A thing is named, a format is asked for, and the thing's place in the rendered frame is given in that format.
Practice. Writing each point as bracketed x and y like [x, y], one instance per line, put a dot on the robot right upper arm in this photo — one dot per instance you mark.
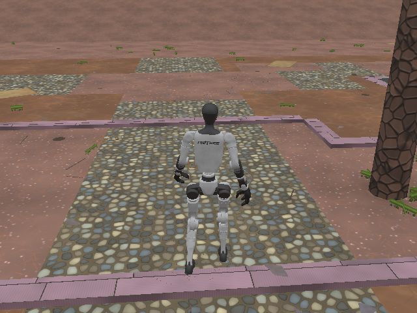
[232, 149]

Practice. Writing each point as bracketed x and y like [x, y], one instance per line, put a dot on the robot left hand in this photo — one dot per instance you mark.
[176, 177]

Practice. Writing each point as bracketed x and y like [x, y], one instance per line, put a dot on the right robot shin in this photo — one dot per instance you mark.
[223, 232]

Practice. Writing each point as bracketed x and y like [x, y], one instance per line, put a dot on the robot right hand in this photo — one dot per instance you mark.
[246, 197]

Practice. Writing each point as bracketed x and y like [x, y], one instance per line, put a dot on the right robot forearm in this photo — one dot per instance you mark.
[241, 177]

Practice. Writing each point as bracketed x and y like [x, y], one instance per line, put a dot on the robot left upper arm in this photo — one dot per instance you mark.
[185, 147]

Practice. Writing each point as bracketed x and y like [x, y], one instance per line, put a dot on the left robot forearm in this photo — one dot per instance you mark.
[179, 168]

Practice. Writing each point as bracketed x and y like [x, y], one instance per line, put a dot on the humanoid robot head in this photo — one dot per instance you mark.
[210, 113]

